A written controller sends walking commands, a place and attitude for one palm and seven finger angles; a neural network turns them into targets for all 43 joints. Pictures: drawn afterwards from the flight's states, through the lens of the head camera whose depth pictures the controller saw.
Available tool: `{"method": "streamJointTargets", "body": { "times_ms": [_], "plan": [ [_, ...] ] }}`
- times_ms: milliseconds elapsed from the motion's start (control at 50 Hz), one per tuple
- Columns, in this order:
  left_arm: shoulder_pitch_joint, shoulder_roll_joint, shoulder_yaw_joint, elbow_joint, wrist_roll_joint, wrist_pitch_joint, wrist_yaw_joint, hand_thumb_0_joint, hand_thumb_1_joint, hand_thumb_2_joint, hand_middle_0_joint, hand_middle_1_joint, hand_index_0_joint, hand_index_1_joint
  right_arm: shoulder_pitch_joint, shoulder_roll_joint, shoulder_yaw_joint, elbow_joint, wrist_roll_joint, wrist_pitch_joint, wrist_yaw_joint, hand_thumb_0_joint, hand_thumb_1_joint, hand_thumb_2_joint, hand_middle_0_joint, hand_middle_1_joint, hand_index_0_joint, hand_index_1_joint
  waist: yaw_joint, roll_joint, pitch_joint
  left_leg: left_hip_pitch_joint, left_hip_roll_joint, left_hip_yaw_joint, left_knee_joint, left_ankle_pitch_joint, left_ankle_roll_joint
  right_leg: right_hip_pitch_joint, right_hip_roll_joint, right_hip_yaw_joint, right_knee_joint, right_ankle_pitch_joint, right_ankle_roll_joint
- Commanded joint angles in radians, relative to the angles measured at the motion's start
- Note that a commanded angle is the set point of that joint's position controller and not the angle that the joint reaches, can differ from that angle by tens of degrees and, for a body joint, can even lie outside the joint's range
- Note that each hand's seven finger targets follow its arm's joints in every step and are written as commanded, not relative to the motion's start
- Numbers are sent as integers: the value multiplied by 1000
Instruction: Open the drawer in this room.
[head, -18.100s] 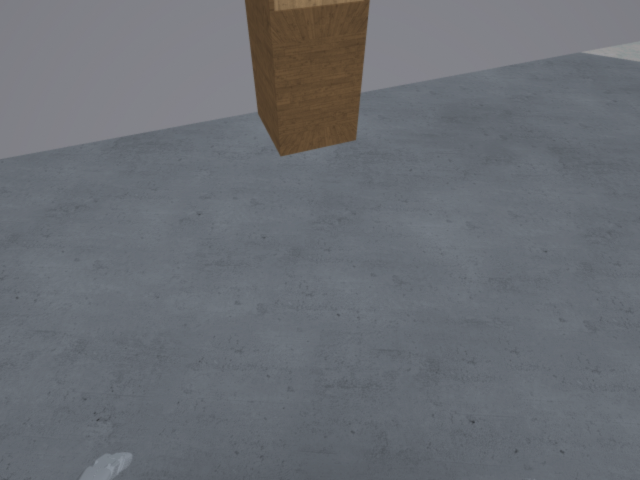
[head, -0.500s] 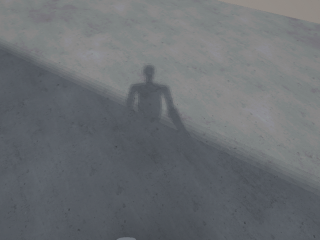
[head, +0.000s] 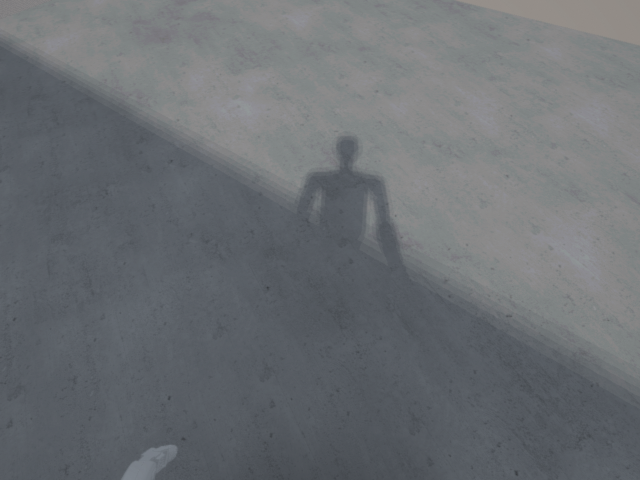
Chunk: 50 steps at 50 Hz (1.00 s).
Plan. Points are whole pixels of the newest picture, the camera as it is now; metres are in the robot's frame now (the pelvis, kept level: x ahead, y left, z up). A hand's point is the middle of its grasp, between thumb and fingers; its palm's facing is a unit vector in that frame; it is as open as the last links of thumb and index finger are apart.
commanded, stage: turn or walk to find it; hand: left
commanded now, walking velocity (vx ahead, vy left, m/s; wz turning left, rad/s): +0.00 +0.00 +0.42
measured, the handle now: out of the picture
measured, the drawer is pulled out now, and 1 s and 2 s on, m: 0.00 0.00 0.00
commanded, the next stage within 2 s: none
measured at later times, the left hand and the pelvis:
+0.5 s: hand out of the picture -0.05 +0.19 -0.17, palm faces +0.29 -0.93 -0.24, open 7.4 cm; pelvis -0.02 -0.01 +0.00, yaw +14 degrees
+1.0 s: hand out of the picture -0.01 +0.21 -0.15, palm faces +0.41 -0.87 -0.27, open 7.4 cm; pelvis -0.03 -0.02 +0.00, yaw +24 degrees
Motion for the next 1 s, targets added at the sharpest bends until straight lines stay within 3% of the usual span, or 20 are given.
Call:
{"method": "streamJointTargets", "body": {
  "times_ms": [0, 20, 40, 80, 140, 380, 420, 460, 480, 500, 520, 540, 600, 640, 680, 820, 900, 940, 960, 980],
  "plan": [
    [194, 234, 52, -15, 18, -50, 29, 0, 900, 900, -200, -300, -200, -300, -16, -78, -35, -98, 16, -27, 0, 0, -900, -900, 200, 300, 200, 300, 79, -294, -170, -289, -15, 12, 263, -207, -17, 399, -350, 319, -326, 359, -116],
    [196, 251, 48, -26, 12, -45, 28, 0, 900, 900, -200, -300, -200, -300, -44, -119, -48, -112, 11, -14, -4, 0, -900, -900, 200, 300, 200, 300, 89, -284, -144, -276, -10, 7, 457, -375, -23, 249, -458, 370, -339, 437, -213],
    [131, 208, 47, -40, 8, -45, 31, 0, 900, 900, -200, -300, -200, -300, -23, -135, -55, -88, 5, 2, -2, 0, -900, -900, 200, 300, 200, 300, 58, -220, -101, -257, 18, -36, 591, -308, -20, 142, -412, 314, -373, 284, -230],
    [17, 164, 37, -73, 5, -36, 32, 0, 900, 900, -200, -300, -200, -300, 13, -128, -62, -50, 0, 17, 9, 0, -900, -900, 200, 300, 200, 300, 7, -180, -12, -271, 44, -11, 707, -201, -26, 51, -325, 211, -392, 125, -185],
    [34, 127, 25, -70, 7, -50, 27, 0, 900, 900, -200, -300, -200, -300, 52, -109, -54, -24, -1, 19, 18, 0, -900, -900, 200, 300, 200, 300, 0, -179, -32, -278, 52, 30, 730, -97, -52, 104, -254, 66, -358, 233, -155],
    [192, 190, 49, 6, 25, -43, 25, 0, 900, 900, -200, -300, -200, -300, -100, -81, -19, -60, 16, -2, 13, 0, -900, -900, 200, 300, 200, 300, 86, -216, -100, -155, 73, 138, 289, -240, -58, 253, -330, 26, -257, 525, -222],
    [186, 200, 55, 11, 24, -40, 24, 0, 900, 900, -200, -300, -200, -300, -74, -79, -15, -56, 18, -11, 9, 0, -900, -900, 200, 300, 200, 300, 73, -231, -132, -102, 64, 161, 180, -207, -49, 266, -330, 6, -211, 572, -210],
    [156, 202, 55, 15, 15, -34, 22, 0, 900, 900, -200, -300, -200, -300, -18, -91, -17, -42, 16, -20, 9, 0, -900, -900, 200, 300, 200, 300, 32, -203, -148, 34, 59, 179, -6, -43, -38, 205, -306, -52, -139, 505, -154],
    [148, 179, 52, 15, 7, -28, 21, 0, 900, 900, -200, -300, -200, -300, 18, -122, -23, -34, 16, -29, 11, 0, -900, -900, 200, 300, 200, 300, 8, -105, -168, 162, 92, 134, -142, 95, -26, 116, -272, -90, -31, 414, -106],
    [170, 121, 43, -9, -1, -19, 18, 0, 900, 900, -200, -300, -200, -300, 46, -219, -44, -38, 6, -39, 6, 0, -900, -900, 200, 300, 200, 300, -9, 157, -185, 303, 297, -142, -187, 331, 57, -111, -146, -146, 156, 77, -30],
    [117, 76, 17, -40, 3, -10, 18, 0, 900, 900, -200, -300, -200, -300, 84, -288, -60, -30, 7, -30, -3, 0, -900, -900, 200, 300, 200, 300, -33, 289, -151, 285, 448, -282, -194, 624, 164, -244, -74, -93, 306, -310, 4],
    [89, 104, 23, -43, 7, -1, 21, 0, 900, 900, -200, -300, -200, -300, 79, -282, -55, -27, 2, -21, -4, 0, -900, -900, 200, 300, 200, 300, -35, 185, -134, 213, 465, -216, -178, 540, 210, -209, -89, -29, 395, -290, -13],
    [65, 109, 33, -6, 9, 4, 9, 0, 900, 900, -200, -300, -200, -300, -37, -206, -33, -50, 0, -29, -23, 0, -900, -900, 200, 300, 200, 300, 6, 174, -48, 143, 323, -137, -182, 496, 166, -247, -83, 19, 473, -117, -1],
    [98, 105, 30, 8, 7, -2, 4, 0, 900, 900, -200, -300, -200, -300, -43, -197, -28, -53, 4, -37, -23, 0, -900, -900, 200, 300, 200, 300, 22, 136, -79, 189, 284, -89, -162, 563, 154, -242, -69, 13, 470, -73, 10],
    [92, 106, 28, 8, 5, -4, 4, 0, 900, 900, -200, -300, -200, -300, -28, -197, -30, -53, 6, -39, -22, 0, -900, -900, 200, 300, 200, 300, 18, 101, -91, 202, 274, -83, -162, 568, 154, -232, -63, 13, 447, -56, 17],
    [15, 88, 21, -42, 2, -4, 10, 0, 900, 900, -200, -300, -200, -300, 12, -197, -45, -54, -2, -31, -15, 0, -900, -900, 200, 300, 200, 300, -9, 135, -82, 167, 274, -172, -157, 487, 175, -171, -35, 14, 266, -95, 20],
    [51, 79, 20, -42, -5, -14, 11, 0, 900, 900, -200, -300, -200, -300, -18, -198, -51, -67, -6, -24, -12, 0, -900, -900, 200, 300, 200, 300, 11, 161, -106, 107, 248, -215, -113, 495, 164, -35, 5, -6, 57, -66, 4],
    [120, 90, 24, -25, -6, -26, 13, 0, 900, 900, -200, -300, -200, -300, -35, -192, -52, -72, 1, -22, -11, 0, -900, -900, 200, 300, 200, 300, 48, 123, -136, 36, 211, -208, -49, 416, 126, 116, 7, -13, -147, 98, -3],
    [159, 123, 31, -14, -1, -38, 17, 0, 900, 900, -200, -300, -200, -300, -31, -166, -50, -75, 9, -24, -8, 0, -900, -900, 200, 300, 200, 300, 65, 41, -156, -51, 158, -169, 19, 268, 75, 248, -47, 27, -271, 206, -11],
    [194, 213, 47, -10, 16, -50, 25, 0, 900, 900, -200, -300, -200, -300, -12, -99, -40, -87, 18, -26, -1, 0, -900, -900, 200, 300, 200, 300, 76, -214, -189, -227, 32, -31, 208, -45, 1, 396, -276, 238, -323, 325, -79]
  ]
}}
